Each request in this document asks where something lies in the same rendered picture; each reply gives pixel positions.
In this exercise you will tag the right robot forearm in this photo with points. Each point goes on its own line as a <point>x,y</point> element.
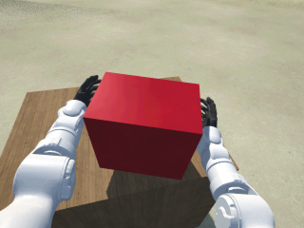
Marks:
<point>219,168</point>

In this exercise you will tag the robot left hand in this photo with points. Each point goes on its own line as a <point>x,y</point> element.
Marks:
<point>84,94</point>

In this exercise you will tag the robot right hand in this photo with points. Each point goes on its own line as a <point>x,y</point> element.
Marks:
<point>210,117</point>

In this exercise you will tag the left robot forearm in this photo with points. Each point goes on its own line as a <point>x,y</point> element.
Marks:
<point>63,137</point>

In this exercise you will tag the right robot upper arm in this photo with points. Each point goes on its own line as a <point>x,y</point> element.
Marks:
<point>243,211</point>

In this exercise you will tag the pedestal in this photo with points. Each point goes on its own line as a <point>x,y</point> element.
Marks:
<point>105,198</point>

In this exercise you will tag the carton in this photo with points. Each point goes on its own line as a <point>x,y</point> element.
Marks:
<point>144,125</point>

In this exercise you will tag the left robot upper arm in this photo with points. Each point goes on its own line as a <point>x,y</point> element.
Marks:
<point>43,182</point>

